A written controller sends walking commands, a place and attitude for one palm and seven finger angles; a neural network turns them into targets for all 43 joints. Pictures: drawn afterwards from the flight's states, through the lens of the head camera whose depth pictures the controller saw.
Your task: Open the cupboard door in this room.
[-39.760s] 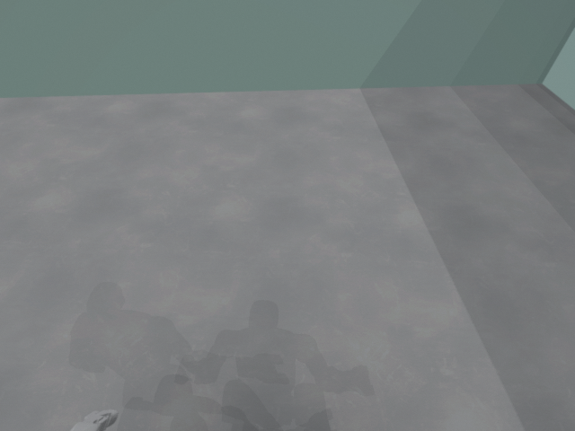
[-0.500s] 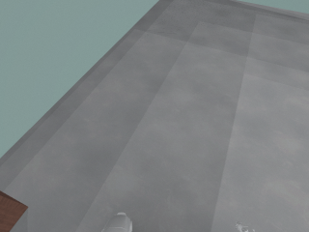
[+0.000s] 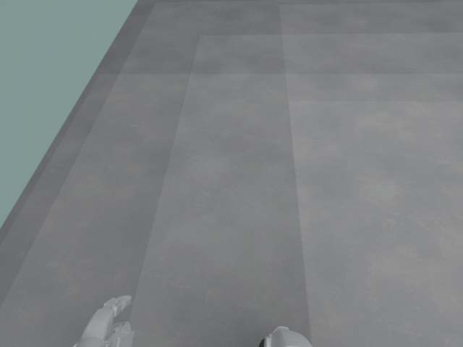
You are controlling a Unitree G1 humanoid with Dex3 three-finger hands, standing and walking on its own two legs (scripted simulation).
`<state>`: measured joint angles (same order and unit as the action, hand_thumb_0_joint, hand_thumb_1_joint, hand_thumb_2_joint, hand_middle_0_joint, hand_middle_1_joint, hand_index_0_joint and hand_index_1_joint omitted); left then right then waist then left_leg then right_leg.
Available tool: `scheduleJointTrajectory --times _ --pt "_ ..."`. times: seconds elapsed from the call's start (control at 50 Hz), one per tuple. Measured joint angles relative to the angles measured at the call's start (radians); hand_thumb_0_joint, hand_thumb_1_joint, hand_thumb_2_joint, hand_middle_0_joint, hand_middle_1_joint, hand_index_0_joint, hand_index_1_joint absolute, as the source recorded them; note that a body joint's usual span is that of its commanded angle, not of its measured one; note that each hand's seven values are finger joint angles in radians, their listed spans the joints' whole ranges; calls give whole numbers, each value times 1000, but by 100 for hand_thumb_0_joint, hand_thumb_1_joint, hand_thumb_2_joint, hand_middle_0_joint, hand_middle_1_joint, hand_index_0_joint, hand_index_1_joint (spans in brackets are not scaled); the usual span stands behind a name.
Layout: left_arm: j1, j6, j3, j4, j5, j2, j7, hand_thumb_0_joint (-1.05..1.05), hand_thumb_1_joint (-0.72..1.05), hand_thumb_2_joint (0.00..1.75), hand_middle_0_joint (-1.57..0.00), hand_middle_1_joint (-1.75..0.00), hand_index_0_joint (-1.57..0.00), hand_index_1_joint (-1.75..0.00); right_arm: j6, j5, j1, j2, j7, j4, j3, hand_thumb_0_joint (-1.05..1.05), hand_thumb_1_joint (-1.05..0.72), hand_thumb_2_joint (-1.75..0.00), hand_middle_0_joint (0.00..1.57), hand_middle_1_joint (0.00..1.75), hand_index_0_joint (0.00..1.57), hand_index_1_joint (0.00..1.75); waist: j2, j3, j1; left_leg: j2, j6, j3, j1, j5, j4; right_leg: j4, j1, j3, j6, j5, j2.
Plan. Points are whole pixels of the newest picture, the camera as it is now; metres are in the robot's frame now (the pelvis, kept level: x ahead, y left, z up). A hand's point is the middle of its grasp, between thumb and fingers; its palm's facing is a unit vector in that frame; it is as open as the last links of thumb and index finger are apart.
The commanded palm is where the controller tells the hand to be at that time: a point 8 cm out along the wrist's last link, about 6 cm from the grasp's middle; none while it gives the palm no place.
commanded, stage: walk to a spot facing it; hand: left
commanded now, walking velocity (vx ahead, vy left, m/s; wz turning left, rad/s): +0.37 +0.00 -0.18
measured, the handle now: out of the picture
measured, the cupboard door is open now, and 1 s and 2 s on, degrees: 45 45 45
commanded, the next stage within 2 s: turn to face it in 0.38 s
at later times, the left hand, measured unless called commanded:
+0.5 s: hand (164, 335) +0.17 +0.15 -0.16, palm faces +0.07 -0.98 -0.17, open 7.3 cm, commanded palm none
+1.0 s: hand (179, 199) +0.46 +0.14 -0.13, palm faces +0.22 -0.94 -0.25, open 7.3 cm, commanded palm none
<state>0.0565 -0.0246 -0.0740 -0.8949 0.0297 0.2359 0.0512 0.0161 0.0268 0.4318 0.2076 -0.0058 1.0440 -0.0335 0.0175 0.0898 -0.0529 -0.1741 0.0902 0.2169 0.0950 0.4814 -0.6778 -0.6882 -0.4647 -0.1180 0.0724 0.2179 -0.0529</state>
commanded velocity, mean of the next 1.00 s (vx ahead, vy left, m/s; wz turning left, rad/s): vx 0.15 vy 0.00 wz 0.35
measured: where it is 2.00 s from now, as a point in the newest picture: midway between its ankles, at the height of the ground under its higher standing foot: (268, 281)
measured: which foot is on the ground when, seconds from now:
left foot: up 0.00-0.50, down 0.52-0.88, up 0.90-1.00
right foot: down 0.00-0.52, up 0.54-0.86, down 0.88-1.00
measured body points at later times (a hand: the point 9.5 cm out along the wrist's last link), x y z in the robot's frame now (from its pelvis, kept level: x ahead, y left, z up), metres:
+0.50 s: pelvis +0.25 -0.02 +0.01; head +0.27 -0.01 +0.46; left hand +0.16 +0.20 -0.15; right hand +0.38 -0.24 -0.12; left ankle +0.36 +0.09 -0.71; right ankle +0.08 -0.08 -0.71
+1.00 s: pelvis +0.38 -0.07 +0.02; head +0.41 -0.07 +0.47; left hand +0.45 +0.19 -0.11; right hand +0.45 -0.32 -0.13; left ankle +0.33 +0.06 -0.64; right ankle +0.41 -0.18 -0.71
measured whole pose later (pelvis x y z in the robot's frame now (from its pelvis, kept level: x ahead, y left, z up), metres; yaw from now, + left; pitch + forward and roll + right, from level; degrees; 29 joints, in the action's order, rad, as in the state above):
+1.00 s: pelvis +0.38 -0.07 +0.02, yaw +14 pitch +0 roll +2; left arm 0.12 0.00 -0.05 -0.89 0.02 0.19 -0.03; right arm -0.07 0.01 0.24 0.23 -0.01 1.00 -0.08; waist -0.01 0.06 -0.05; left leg -0.02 0.05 0.02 0.50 0.48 -1.13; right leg -0.58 -0.29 -0.12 0.00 0.29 -0.10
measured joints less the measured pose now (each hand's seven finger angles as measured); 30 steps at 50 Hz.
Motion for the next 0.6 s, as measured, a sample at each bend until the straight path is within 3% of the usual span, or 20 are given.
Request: scheduleJointTrajectory --times 0.06,0.1,0.26,0.36,0.46,0.5,0.52,0.54,0.6 --pt "7 -22 9 -6 -15 -19 -23 0 91 89 -19 -30 -20 -29 -22 -12 -48 8 -2 26 -7 1 -91 -90 20 29 20 30 1 24 -3 35 -40 -117 185 0 -431 -18 56 -6 16 78 22" --pt "39 -21 16 -22 -19 -33 -36 0 91 89 -19 -30 -20 -29 -20 -10 -88 7 0 20 -11 1 -91 -90 20 29 20 30 -6 17 0 44 -43 -132 283 -67 -516 60 121 -4 12 67 39" --pt "197 -44 10 -123 -21 -42 -53 -2 95 89 -20 -30 -21 -30 0 -3 -227 -21 -10 -51 -18 0 -91 -90 20 29 19 30 -33 -46 36 43 -32 -144 463 -255 -266 329 339 22 34 36 97" --pt "286 -51 27 -182 -19 -57 -54 -1 93 89 -20 -30 -21 -29 -3 -8 -299 -29 -20 -59 -14 0 -91 -90 20 29 19 30 -26 -54 67 59 -45 -139 473 -312 -138 392 459 26 26 83 118" --pt "355 -48 42 -231 -15 -74 -62 0 92 89 -20 -30 -20 -29 3 -11 -358 -41 -23 -62 -3 0 -91 -90 20 29 19 30 -48 -35 93 107 -86 -105 418 -297 -7 385 559 21 1 176 100" --pt "381 -43 46 -250 -17 -84 -64 0 91 89 -20 -30 -20 -29 19 -7 -366 -42 -18 -67 4 0 -91 -90 20 29 20 30 -55 -27 90 136 -115 -87 354 -346 73 282 557 16 -14 241 83" --pt "397 -38 49 -257 -21 -95 -64 0 91 89 -20 -30 -20 -29 30 -1 -361 -35 -15 -73 8 0 -91 -90 20 29 20 30 -35 -33 87 129 -147 -98 322 -380 92 156 514 7 -26 268 87" --pt "397 -31 53 -263 -27 -97 -63 0 91 89 -20 -30 -20 -29 39 1 -358 -38 -7 -74 7 0 -91 -90 20 29 20 30 -37 -32 79 132 -157 -99 322 -324 57 -31 442 13 -37 287 78" --pt "345 -6 52 -244 -27 -84 -70 0 91 89 -20 -30 -20 -29 44 -6 -314 -52 10 -70 14 0 -91 -90 20 29 20 30 -60 -18 71 155 -147 -99 287 -233 32 -458 228 61 -60 294 57"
